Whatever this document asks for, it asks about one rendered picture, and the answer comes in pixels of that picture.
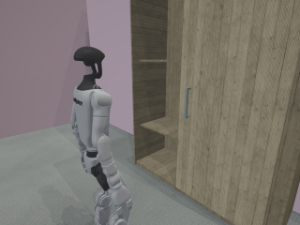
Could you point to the robot torso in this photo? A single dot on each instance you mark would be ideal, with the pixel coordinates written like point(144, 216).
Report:
point(84, 116)

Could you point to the right robot hand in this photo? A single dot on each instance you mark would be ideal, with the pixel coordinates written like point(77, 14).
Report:
point(119, 196)

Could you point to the wardrobe door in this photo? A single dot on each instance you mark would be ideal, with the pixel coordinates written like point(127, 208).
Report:
point(239, 57)
point(286, 155)

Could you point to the left robot hand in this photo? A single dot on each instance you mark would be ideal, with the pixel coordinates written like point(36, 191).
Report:
point(81, 159)

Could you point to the robot left shin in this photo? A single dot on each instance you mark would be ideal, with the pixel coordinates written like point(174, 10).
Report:
point(102, 214)

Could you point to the robot right forearm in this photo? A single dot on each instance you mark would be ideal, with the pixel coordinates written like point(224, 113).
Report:
point(105, 157)

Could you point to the left robot upper arm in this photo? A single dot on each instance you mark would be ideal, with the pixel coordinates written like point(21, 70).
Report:
point(73, 118)

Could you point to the handle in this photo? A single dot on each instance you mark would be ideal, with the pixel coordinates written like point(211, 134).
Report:
point(186, 103)

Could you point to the right robot upper arm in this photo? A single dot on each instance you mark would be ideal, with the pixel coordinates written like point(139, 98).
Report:
point(101, 103)

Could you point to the robot left forearm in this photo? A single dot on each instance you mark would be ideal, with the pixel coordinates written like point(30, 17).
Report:
point(82, 147)

